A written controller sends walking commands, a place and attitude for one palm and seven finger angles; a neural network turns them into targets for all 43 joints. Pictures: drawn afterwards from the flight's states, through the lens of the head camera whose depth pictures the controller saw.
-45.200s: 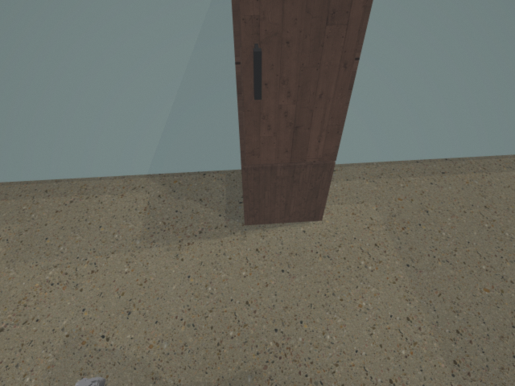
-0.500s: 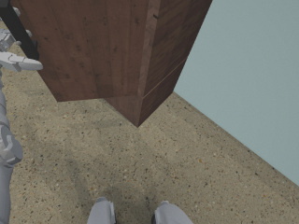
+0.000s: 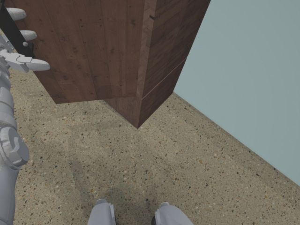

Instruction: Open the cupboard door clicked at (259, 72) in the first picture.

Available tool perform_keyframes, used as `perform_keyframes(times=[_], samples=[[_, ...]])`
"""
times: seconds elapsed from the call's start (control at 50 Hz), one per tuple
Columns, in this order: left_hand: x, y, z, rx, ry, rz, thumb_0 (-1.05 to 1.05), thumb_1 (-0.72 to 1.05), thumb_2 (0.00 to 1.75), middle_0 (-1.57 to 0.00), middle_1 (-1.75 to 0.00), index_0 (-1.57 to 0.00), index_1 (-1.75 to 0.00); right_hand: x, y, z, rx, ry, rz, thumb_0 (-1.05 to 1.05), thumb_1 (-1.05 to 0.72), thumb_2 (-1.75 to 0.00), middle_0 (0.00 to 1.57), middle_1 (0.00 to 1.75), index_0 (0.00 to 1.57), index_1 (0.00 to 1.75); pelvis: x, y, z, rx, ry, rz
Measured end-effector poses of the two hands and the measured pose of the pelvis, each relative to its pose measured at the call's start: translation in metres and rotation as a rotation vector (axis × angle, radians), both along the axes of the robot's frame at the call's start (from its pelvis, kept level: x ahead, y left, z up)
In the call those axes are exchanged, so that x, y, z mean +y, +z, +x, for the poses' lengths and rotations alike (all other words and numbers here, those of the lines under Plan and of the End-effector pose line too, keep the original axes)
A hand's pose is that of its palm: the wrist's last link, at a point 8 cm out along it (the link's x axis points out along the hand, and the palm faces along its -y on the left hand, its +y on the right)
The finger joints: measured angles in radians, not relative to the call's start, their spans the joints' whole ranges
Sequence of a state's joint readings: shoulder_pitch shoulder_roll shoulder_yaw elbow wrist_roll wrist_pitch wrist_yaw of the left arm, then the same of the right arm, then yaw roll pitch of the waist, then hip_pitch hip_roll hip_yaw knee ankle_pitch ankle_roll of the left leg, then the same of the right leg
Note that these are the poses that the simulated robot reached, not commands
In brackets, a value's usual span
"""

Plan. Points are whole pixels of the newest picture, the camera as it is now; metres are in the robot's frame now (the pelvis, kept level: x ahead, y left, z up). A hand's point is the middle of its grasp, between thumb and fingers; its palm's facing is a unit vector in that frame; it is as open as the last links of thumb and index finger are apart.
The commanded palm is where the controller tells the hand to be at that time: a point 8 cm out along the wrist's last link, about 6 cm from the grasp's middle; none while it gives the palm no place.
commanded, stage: slide the fingers in behind the handle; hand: left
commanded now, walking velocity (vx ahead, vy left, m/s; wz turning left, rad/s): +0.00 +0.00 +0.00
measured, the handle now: (16, 31) +0.58 +0.27 +0.11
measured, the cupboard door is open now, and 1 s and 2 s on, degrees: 51 51 79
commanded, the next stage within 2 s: close the thumb around the handle in 0.32 s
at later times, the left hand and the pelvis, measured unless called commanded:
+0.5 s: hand (25, 46) +0.53 +0.24 +0.11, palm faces +0.08 -1.00 +0.01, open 13.9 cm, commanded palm +0.51 +0.28 +0.11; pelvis +0.00 +0.00 +0.00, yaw +0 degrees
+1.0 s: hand (25, 44) +0.54 +0.24 +0.11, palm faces +0.09 -1.00 +0.00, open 6.2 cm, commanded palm +0.52 +0.27 +0.11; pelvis +0.00 +0.00 +0.00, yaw +0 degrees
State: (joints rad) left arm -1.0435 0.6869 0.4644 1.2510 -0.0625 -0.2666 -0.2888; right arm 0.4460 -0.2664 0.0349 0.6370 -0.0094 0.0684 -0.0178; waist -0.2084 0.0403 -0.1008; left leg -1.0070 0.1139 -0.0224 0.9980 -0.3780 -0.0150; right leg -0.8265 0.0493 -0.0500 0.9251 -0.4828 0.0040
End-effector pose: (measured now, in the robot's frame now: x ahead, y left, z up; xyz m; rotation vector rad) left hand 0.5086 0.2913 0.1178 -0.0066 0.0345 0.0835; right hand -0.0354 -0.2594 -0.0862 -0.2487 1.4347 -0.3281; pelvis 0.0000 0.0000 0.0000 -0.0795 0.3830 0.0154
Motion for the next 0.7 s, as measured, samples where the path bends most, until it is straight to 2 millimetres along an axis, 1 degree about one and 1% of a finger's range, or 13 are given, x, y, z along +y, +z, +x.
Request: perform_keyframes(times=[0.28, 0.5, 0.6, 0.7], samples=[[0.001, -0.001, -0.001, -0.002, -0.003, 0.000, -0.01, -0.50, 0.30, -0.29, -1.20, -0.30, -1.20, 0.003, -0.001, 0.014, -0.030, 0.014, 0.005, 0.01, -0.91, -0.90, 0.20, 0.30, 0.20, 0.30, 0.003, 0.001, 0.003, -0.007, 0.002, 0.002], [0.001, -0.003, -0.004, 0.001, -0.004, -0.002, -0.01, -0.48, 0.31, -0.29, -1.20, -0.30, -1.20, 0.003, 0.000, 0.015, -0.032, 0.017, 0.002, 0.01, -0.91, -0.90, 0.20, 0.30, 0.20, 0.30, 0.005, 0.001, 0.003, -0.012, 0.003, 0.001], [0.002, -0.003, -0.004, -0.003, -0.002, 0.006, -0.01, -0.36, 0.36, -0.30, -1.21, -0.31, -1.22, 0.003, -0.001, 0.013, -0.029, 0.017, -0.004, 0.01, -0.91, -0.90, 0.20, 0.30, 0.20, 0.30, 0.005, 0.000, 0.001, -0.010, 0.004, -0.001], [0.001, -0.002, -0.001, -0.001, -0.001, 0.004, -0.01, -0.15, 0.45, -0.32, -1.24, -0.32, -1.24, 0.004, -0.001, 0.008, -0.018, 0.017, -0.005, 0.01, -0.91, -0.90, 0.20, 0.30, 0.20, 0.30, 0.005, -0.001, -0.001, -0.006, 0.007, -0.002]])
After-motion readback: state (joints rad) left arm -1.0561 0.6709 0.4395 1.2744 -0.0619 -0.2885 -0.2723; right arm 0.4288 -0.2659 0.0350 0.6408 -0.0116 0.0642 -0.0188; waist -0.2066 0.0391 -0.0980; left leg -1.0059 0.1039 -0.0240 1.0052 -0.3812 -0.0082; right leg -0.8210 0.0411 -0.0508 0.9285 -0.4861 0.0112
